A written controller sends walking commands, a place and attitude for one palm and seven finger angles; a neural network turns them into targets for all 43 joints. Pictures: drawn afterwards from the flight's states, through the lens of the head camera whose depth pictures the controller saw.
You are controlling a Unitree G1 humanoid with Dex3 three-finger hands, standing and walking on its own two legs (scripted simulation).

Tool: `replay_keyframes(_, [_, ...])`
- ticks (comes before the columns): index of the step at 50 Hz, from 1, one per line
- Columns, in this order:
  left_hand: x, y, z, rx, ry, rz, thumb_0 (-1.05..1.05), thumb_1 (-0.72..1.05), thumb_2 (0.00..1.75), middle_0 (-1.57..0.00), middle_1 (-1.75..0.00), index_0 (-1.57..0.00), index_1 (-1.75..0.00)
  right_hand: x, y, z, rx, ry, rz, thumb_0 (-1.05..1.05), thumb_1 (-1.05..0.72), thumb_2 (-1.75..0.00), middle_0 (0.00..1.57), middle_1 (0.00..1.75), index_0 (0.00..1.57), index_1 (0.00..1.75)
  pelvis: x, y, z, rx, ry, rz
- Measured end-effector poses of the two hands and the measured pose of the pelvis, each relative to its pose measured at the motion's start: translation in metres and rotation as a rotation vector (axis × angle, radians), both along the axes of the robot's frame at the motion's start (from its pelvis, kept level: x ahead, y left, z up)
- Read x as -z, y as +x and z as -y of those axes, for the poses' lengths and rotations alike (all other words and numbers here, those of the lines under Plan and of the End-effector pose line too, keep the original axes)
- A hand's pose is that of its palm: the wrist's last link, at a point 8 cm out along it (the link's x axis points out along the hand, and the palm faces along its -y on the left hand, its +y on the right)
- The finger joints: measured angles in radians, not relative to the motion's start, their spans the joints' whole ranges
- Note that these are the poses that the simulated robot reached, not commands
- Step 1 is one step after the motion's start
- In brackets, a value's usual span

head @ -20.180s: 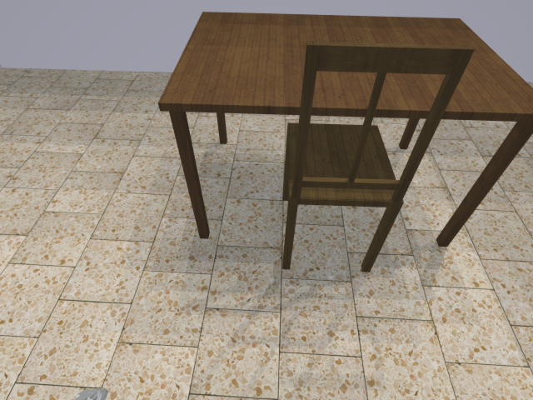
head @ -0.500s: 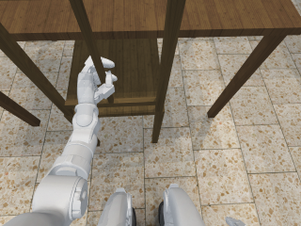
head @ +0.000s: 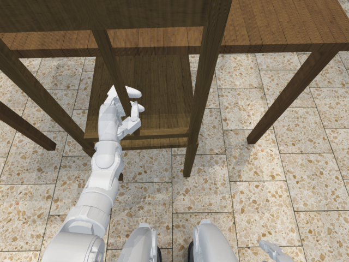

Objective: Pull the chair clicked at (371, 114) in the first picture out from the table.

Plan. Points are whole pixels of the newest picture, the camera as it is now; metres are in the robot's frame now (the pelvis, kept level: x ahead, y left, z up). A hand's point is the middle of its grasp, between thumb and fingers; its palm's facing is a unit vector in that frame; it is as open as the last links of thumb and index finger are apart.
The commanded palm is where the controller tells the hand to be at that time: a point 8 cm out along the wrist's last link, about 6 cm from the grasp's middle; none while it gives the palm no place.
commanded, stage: hook a spindle and tug to test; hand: left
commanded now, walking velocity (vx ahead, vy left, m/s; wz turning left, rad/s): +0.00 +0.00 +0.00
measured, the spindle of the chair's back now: (124, 98) +0.46 +0.10 +0.06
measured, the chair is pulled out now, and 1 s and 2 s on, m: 0.03 0.12 0.20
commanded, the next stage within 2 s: step backward, pulling the chair out in 0.04 s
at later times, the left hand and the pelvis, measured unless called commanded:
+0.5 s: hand (136, 123) +0.41 +0.08 +0.04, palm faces -0.11 -0.99 -0.12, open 4.9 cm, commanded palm +0.39 +0.13 +0.04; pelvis +0.01 +0.01 +0.09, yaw -1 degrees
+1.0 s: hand (136, 151) +0.34 +0.07 +0.04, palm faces -0.09 -0.99 -0.14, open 5.0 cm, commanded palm +0.33 +0.13 +0.04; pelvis -0.03 -0.01 +0.11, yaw -3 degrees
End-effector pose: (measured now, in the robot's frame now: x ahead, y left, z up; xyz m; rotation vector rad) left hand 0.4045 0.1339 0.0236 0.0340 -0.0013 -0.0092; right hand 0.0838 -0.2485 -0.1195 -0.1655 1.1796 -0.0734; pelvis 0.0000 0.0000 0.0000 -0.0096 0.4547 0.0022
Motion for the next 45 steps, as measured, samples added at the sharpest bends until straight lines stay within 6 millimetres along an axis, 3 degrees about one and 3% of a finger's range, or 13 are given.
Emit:
replay_keyframes(9, [-0.001, -0.009, 0.001, 0.008, 0.013, -0.011, 0.01, 0.78, 0.81, -0.47, -1.43, -0.41, -1.45, -0.002, 0.01, 0.001, 0.012, -0.003, 0.023, 0.01, -0.91, -0.9, 0.19, 0.3, 0.2, 0.3, -0.002, -0.003, 0.003, -0.003, 0.004, 0.028])
replay_keyframes(14, [-0.02, -0.008, 0.0, 0.033, 0.125, -0.23, 0.03, 0.78, 0.83, -0.43, -1.31, -0.41, -1.45, -0.038, 0.003, -0.005, 0.148, -0.006, -0.023, 0.01, -0.91, -0.9, 0.19, 0.3, 0.2, 0.3, -0.044, 0.0, 0.0, 0.007, 0.011, 0.13])
replay_keyframes(18, [-0.028, -0.012, 0.001, 0.02, 0.106, -0.367, 0.04, 0.79, 0.83, -0.35, -1.2, -0.44, -1.45, -0.066, -0.006, -0.006, 0.185, -0.028, -0.067, 0.01, -0.91, -0.9, 0.19, 0.3, 0.2, 0.3, -0.073, 0.01, -0.003, 0.018, 0.014, 0.161])
replay_keyframes(25, [-0.034, -0.012, 0.002, 0.067, 0.117, -0.455, 0.05, 0.79, 0.81, -0.32, -1.14, -0.48, -1.45, -0.094, -0.027, 0.007, 0.221, -0.121, -0.125, 0.01, -0.91, -0.9, 0.2, 0.3, 0.2, 0.3, -0.094, 0.015, -0.011, 0.023, 0.001, 0.205])
replay_keyframes(34, [-0.036, -0.027, -0.002, 0.106, 0.129, -0.475, 0.05, 0.79, 0.81, -0.3, -1.13, -0.5, -1.44, -0.1, -0.065, 0.006, 0.267, -0.138, -0.16, 0.0, -0.91, -0.9, 0.19, 0.3, 0.2, 0.3, -0.104, 0.005, -0.018, 0.055, -0.001, 0.256])
replay_keyframes(45, [-0.037, -0.063, 0.0, 0.058, 0.13, -0.493, 0.06, 0.77, 0.83, -0.33, -1.1, -0.5, -1.44, -0.089, -0.089, 0.002, 0.26, -0.067, -0.158, 0.01, -0.91, -0.9, 0.2, 0.3, 0.2, 0.3, -0.108, -0.018, 0.0, 0.062, 0.007, 0.309])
